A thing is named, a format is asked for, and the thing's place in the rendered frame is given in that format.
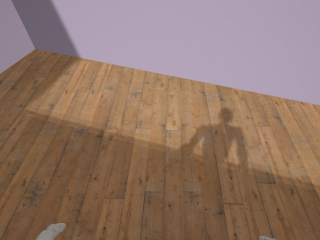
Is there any robot left hand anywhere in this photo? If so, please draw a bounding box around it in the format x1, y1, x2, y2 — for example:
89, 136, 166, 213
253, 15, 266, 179
36, 223, 66, 240

